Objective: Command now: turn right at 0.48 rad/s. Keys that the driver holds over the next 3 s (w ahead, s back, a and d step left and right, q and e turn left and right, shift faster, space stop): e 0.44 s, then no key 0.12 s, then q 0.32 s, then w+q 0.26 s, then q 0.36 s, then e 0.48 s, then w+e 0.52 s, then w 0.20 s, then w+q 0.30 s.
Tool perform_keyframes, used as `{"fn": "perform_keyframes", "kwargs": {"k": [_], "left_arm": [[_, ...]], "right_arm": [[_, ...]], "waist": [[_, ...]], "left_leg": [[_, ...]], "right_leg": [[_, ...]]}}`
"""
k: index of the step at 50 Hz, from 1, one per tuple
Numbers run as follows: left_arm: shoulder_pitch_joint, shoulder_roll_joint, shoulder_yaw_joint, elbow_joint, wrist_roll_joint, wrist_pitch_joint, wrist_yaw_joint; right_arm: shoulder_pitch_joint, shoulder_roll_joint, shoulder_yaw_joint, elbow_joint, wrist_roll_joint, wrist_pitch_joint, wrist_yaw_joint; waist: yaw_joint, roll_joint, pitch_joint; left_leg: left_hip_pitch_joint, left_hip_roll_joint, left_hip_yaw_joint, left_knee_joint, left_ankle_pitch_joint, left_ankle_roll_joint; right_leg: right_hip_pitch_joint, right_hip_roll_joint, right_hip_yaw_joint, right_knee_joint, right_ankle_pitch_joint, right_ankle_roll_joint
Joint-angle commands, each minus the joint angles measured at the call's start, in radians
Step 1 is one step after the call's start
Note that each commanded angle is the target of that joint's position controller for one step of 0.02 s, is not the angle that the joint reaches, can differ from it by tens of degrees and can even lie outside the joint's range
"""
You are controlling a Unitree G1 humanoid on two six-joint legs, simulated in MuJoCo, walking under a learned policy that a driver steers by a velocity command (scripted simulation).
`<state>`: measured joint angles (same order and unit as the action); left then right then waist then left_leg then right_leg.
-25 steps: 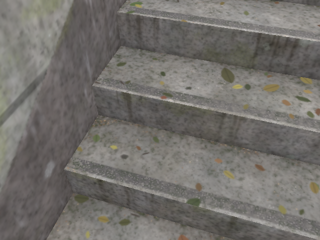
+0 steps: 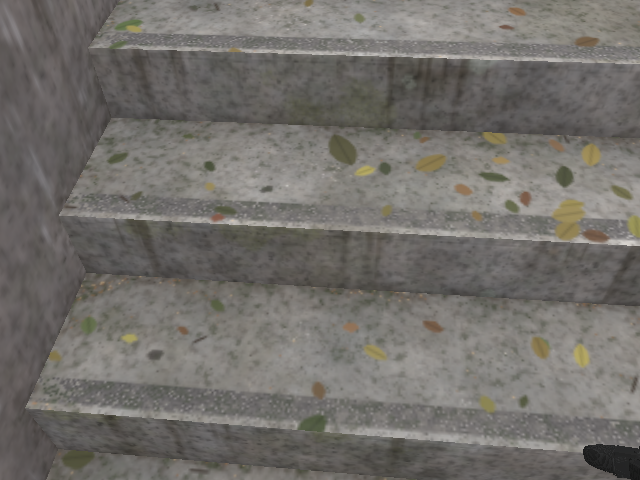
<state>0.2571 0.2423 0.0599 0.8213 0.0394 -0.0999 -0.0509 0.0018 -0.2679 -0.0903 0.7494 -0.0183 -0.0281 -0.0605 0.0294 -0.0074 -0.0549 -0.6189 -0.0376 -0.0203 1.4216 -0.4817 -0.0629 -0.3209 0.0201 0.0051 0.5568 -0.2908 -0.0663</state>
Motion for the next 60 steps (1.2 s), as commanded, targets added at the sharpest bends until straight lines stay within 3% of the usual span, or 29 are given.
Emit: {"fn": "perform_keyframes", "kwargs": {"k": [1, 5, 10, 12, 16, 19, 21, 22, 23, 24, 26, 30, 32, 33, 34, 35, 37, 39, 41, 42, 46, 49, 50, 51, 52, 55, 58, 59, 60], "left_arm": [[-0.116, 0.072, -0.001, -0.106, -0.011, 0.039, 0.002], [0.024, 0.074, -0.015, -0.154, -0.01, 0.037, 0.035], [-0.117, 0.147, 0.0, -0.257, -0.018, 0.009, 0.062], [-0.093, 0.166, 0.015, -0.261, -0.019, 0.003, 0.068], [-0.055, 0.152, 0.015, -0.24, -0.036, 0.024, 0.03], [-0.074, 0.139, 0.017, -0.208, -0.032, 0.058, 0.025], [-0.058, 0.022, -0.005, -0.236, -0.018, 0.065, 0.032], [0.006, 0.129, 0.027, -0.203, -0.016, 0.061, 0.04], [-0.037, 0.15, 0.058, -0.185, -0.023, 0.06, 0.057], [-0.064, 0.171, 0.068, -0.175, -0.01, 0.063, 0.078], [-0.155, 0.144, 0.062, -0.197, 0.01, 0.053, 0.098], [-0.142, 0.087, 0.045, -0.147, -0.042, 0.016, 0.113], [-0.088, 0.093, 0.052, -0.111, -0.035, 0.004, 0.107], [-0.092, -0.044, -0.011, -0.185, -0.018, 0.091, 0.058], [-0.099, -0.06, -0.02, -0.147, -0.05, 0.126, 0.046], [-0.104, -0.019, -0.004, -0.137, -0.023, 0.085, 0.013], [-0.151, 0.059, 0.016, -0.178, -0.003, 0.073, 0.009], [-0.163, 0.097, 0.012, -0.205, -0.021, 0.063, 0.046], [-0.183, 0.105, 0.015, -0.262, -0.05, 0.033, 0.09], [-0.271, 0.126, 0.017, -0.299, -0.045, 0.03, 0.101], [-0.112, 0.091, 0.043, -0.281, 0.0, 0.02, 0.112], [0.125, 0.137, 0.066, -0.18, 0.021, -0.011, 0.12], [0.169, 0.156, 0.062, -0.163, 0.022, -0.028, 0.128], [0.134, 0.131, 0.035, -0.165, 0.026, -0.033, 0.127], [0.042, 0.11, 0.016, -0.165, 0.02, -0.021, 0.1], [0.086, -0.059, -0.066, -0.04, 0.027, 0.021, 0.043], [0.23, -0.045, -0.078, 0.067, 0.049, 0.022, 0.032], [0.292, -0.035, -0.078, 0.117, 0.062, 0.031, 0.025], [0.287, -0.07, -0.09, 0.149, 0.072, 0.033, 0.023]], "right_arm": [[-0.004, -0.065, -0.013, -0.105, -0.017, -0.033, 0.001], [-0.05, -0.035, 0.018, -0.138, 0.005, -0.036, -0.008], [0.064, -0.022, 0.043, -0.125, -0.033, -0.012, 0.068], [0.087, 0.002, 0.06, -0.119, -0.012, -0.001, 0.073], [0.149, 0.002, 0.065, -0.129, 0.005, -0.019, 0.086], [0.158, -0.048, 0.032, -0.155, 0.004, -0.03, 0.063], [0.221, -0.188, -0.021, -0.147, -0.047, -0.036, 0.059], [0.259, -0.178, -0.023, -0.16, -0.091, -0.046, 0.062], [0.227, -0.107, 0.0, -0.139, -0.07, -0.066, 0.069], [0.118, -0.049, 0.034, -0.155, -0.047, -0.065, 0.09], [0.075, 0.074, 0.09, -0.163, -0.006, -0.034, 0.092], [0.302, 0.026, 0.095, -0.065, -0.023, 0.009, 0.155], [0.236, 0.058, 0.112, -0.054, 0.016, -0.004, 0.194], [0.28, -0.05, 0.045, -0.04, 0.028, -0.008, 0.041], [0.276, -0.046, 0.054, -0.05, 0.006, -0.015, -0.002], [0.003, -0.029, 0.082, -0.093, 0.017, -0.04, 0.115], [0.058, -0.022, 0.065, -0.115, 0.018, -0.063, 0.167], [0.148, -0.023, 0.047, -0.107, 0.046, -0.061, 0.169], [0.214, 0.009, 0.052, -0.089, 0.03, -0.058, 0.133], [0.272, 0.018, 0.054, -0.089, 0.007, -0.06, 0.113], [0.174, -0.09, 0.007, -0.094, 0.004, -0.052, 0.087], [0.02, -0.018, 0.023, -0.108, -0.013, -0.026, 0.122], [0.014, 0.034, 0.046, -0.098, -0.03, -0.021, 0.132], [0.054, 0.014, 0.035, -0.065, -0.035, -0.027, 0.143], [0.124, -0.023, 0.019, -0.035, -0.025, -0.04, 0.138], [0.198, 0.013, 0.038, 0.012, -0.043, -0.029, 0.16], [0.1, 0.053, 0.068, 0.022, -0.008, -0.029, 0.176], [0.031, 0.089, 0.093, 0.009, 0.007, -0.028, 0.165], [-0.014, 0.1, 0.109, -0.019, 0.014, -0.024, 0.144]], "waist": [[-0.064, -0.068, -0.069], [0.012, -0.098, -0.122], [-0.045, -0.077, -0.1], [-0.017, -0.149, -0.09], [0.001, -0.117, -0.128], [-0.026, -0.141, -0.135], [-0.022, 0.174, -0.167], [-0.06, 0.141, -0.179], [-0.031, 0.033, -0.093], [0.02, 0.105, -0.032], [-0.011, 0.05, -0.054], [-0.079, 0.096, -0.004], [-0.028, 0.085, -0.004], [0.025, -0.002, -0.013], [-0.012, -0.026, -0.002], [0.078, 0.183, 0.037], [0.035, 0.116, -0.022], [-0.001, 0.102, -0.009], [-0.026, 0.1, -0.084], [-0.082, 0.029, -0.123], [-0.003, 0.056, -0.039], [0.092, -0.092, 0.016], [0.123, -0.218, -0.037], [0.078, -0.102, -0.051], [-0.001, -0.065, -0.029], [-0.004, 0.028, -0.012], [0.041, -0.035, 0.003], [0.063, -0.117, -0.015], [0.051, -0.069, -0.034]], "left_leg": [[-0.213, -0.002, -0.063, 0.311, 0.028, 0.025], [-0.32, 0.0, -0.056, 0.128, 0.066, -0.065], [0.051, 0.016, 0.068, -0.273, 0.028, -0.087], [0.089, 0.024, 0.047, -0.445, 0.039, -0.058], [0.154, 0.027, 0.049, -0.794, 0.166, -0.006], [0.347, 0.009, 0.075, -0.911, 0.341, 0.105], [0.696, 0.399, -0.355, -1.009, 1.103, 0.5], [0.665, 0.57, -0.477, -1.056, 1.099, 0.569], [0.538, 0.49, -0.404, -1.071, 0.785, 0.477], [0.4, 0.354, -0.271, -1.06, 0.653, 0.393], [0.396, 0.256, -0.115, -1.075, 0.515, 0.331], [0.567, 0.274, -0.176, -1.068, 0.366, 0.352], [0.495, 0.241, -0.172, -1.062, 0.266, 0.317], [0.502, 0.254, -0.184, -1.114, 0.32, 0.302], [0.425, 0.217, -0.107, -1.117, 0.461, 0.268], [0.219, 0.153, -0.034, -1.072, 0.29, 0.197], [0.14, 0.207, -0.127, -1.031, 0.203, 0.252], [0.298, 0.276, -0.252, -0.999, 0.364, 0.321], [0.363, 0.265, -0.293, -0.932, 0.494, 0.305], [0.337, 0.206, -0.242, -0.911, 0.502, 0.277], [0.161, 0.21, -0.266, -0.976, 0.17, 0.332], [-0.25, 0.047, -0.161, -0.688, -0.062, 0.26], [-0.388, -0.018, -0.107, -0.285, 0.013, 0.176], [-0.483, -0.016, -0.188, 0.103, 0.083, 0.164], [-0.522, -0.02, -0.204, 0.359, 0.169, 0.161], [-0.654, -0.033, -0.193, 0.514, 0.366, 0.218], [-0.828, 0.018, -0.147, 0.631, 0.31, 0.249], [-0.897, 0.022, -0.103, 0.818, 0.215, 0.277], [-0.956, 0.038, -0.116, 0.855, 0.17, 0.292]], "right_leg": [[0.113, -0.266, 0.368, -0.16, 0.528, -0.262], [0.274, -0.237, 0.393, -0.144, 0.478, -0.256], [-0.025, -0.149, 0.343, -0.139, 0.423, -0.185], [0.003, -0.188, 0.451, -0.119, 0.422, -0.207], [0.148, -0.248, 0.6, -0.074, 0.593, -0.278], [0.043, -0.162, 0.54, -0.059, 0.437, -0.211], [-0.438, 0.155, 0.181, 0.371, -0.211, 0.078], [-0.515, 0.102, 0.19, 0.853, -0.367, 0.16], [-0.574, 0.06, 0.197, 1.049, -0.253, 0.161], [-0.567, 0.068, 0.197, 1.19, -0.16, 0.141], [-0.57, 0.093, 0.162, 1.092, -0.051, 0.126], [-0.722, 0.088, 0.25, 0.925, 0.012, 0.15], [-0.634, 0.054, 0.252, 0.763, 0.014, 0.177], [-0.41, -0.018, 0.034, 0.446, -0.078, 0.157], [-0.242, 0.011, -0.032, 0.313, -0.119, 0.152], [-0.17, -0.054, -0.003, 0.358, -0.072, 0.194], [-0.035, -0.058, -0.042, 0.27, 0.017, 0.168], [-0.095, -0.075, -0.037, 0.087, 0.039, 0.111], [-0.041, -0.087, -0.024, 0.069, 0.203, 0.027], [-0.006, -0.094, -0.023, 0.117, 0.262, -0.025], [0.048, -0.044, -0.057, 0.107, -0.177, -0.024], [0.294, -0.249, 0.337, -0.176, -0.402, -0.23], [0.393, -0.408, 0.631, -0.343, -0.393, -0.358], [0.341, -0.457, 0.696, -0.362, -0.375, -0.368], [0.218, -0.446, 0.594, -0.33, -0.348, -0.322], [0.205, -0.311, 0.243, -0.276, -0.216, -0.192], [0.316, -0.347, 0.133, -0.31, -0.004, -0.21], [0.332, -0.356, 0.122, -0.332, 0.078, -0.241], [0.358, -0.369, 0.089, -0.336, 0.151, -0.234]]}}
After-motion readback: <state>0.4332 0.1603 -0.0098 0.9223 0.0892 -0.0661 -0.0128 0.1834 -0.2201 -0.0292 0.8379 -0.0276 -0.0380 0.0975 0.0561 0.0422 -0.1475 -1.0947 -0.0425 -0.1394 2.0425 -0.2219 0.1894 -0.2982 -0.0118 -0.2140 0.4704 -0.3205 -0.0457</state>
